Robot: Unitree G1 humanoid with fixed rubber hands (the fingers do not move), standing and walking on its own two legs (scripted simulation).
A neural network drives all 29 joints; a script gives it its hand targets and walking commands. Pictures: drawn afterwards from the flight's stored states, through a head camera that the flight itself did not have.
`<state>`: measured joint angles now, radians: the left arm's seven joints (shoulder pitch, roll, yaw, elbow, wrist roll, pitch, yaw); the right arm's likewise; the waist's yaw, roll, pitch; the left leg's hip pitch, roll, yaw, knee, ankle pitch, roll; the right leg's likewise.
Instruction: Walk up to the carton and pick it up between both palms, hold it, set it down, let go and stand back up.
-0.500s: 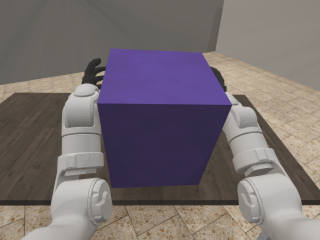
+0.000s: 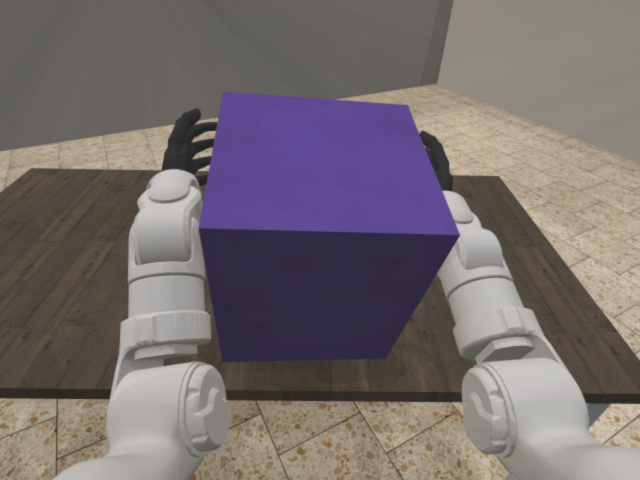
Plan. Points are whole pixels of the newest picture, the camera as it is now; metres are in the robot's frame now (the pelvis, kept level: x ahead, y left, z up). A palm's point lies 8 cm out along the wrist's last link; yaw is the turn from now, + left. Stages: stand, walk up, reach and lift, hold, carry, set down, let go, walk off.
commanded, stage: set down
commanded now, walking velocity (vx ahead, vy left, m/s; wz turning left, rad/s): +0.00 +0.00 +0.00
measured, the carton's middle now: (312, 237) +0.35 +0.00 +0.19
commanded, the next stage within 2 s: none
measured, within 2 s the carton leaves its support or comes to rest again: neither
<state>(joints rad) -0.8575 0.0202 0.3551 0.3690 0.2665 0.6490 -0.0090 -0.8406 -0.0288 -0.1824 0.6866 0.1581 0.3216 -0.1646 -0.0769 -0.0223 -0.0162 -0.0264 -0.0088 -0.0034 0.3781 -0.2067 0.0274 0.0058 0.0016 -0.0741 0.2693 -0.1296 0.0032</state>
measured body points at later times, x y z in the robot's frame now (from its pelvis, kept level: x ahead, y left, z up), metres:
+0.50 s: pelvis +0.01 +0.00 +0.00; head -0.03 +0.04 +0.45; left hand +0.42 +0.13 +0.22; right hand +0.40 -0.17 +0.18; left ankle +0.01 +0.10 -0.75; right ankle +0.02 -0.12 -0.75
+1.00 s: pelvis +0.01 -0.01 +0.00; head -0.03 +0.01 +0.45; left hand +0.43 +0.13 +0.19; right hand +0.41 -0.17 +0.16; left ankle +0.01 +0.10 -0.75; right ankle +0.02 -0.12 -0.75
